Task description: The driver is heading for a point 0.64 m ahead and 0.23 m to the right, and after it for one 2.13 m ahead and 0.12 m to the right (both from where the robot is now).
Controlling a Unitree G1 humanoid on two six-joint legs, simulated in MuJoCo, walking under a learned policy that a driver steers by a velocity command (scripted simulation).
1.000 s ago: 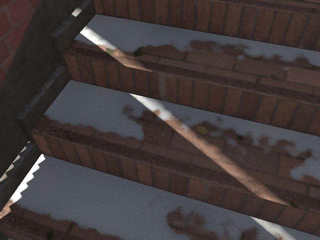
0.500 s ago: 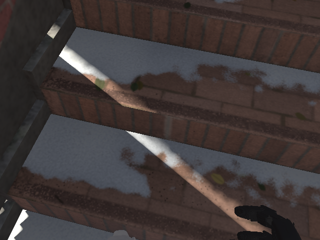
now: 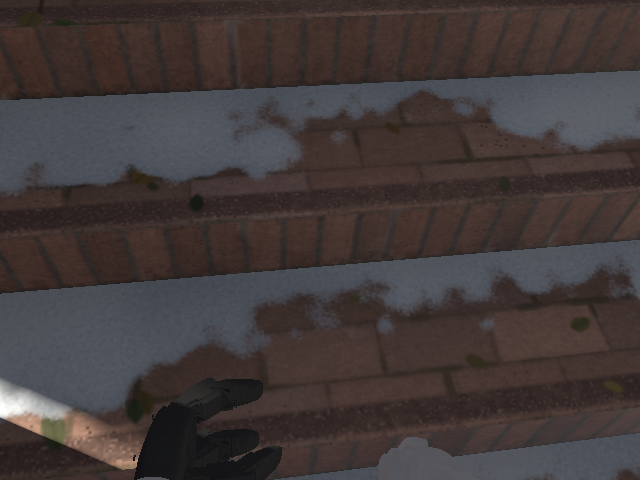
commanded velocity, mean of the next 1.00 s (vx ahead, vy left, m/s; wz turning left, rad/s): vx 0.50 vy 0.00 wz -0.50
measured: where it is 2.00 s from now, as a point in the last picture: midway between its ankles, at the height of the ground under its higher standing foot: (431, 21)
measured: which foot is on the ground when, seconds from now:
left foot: down 0.00-0.06, up 0.08-0.52, down 0.54-1.00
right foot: up 0.00-0.02, down 0.04-0.54, up 0.56-1.00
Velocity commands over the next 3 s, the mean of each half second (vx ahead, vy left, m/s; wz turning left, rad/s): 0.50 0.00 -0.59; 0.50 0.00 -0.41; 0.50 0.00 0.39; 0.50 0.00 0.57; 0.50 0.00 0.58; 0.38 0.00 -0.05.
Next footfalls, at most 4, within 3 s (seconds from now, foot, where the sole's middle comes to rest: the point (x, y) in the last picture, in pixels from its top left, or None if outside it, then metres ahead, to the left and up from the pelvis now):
0.04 right None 0.21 -0.05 -0.63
0.54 left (280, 343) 0.58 0.04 -0.47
1.06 right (434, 306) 0.64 -0.24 -0.47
1.44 left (380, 138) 0.92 -0.15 -0.32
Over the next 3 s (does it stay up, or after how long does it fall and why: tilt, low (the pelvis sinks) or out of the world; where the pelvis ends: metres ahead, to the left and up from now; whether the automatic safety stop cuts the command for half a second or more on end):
stays up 1.69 -0.09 0.79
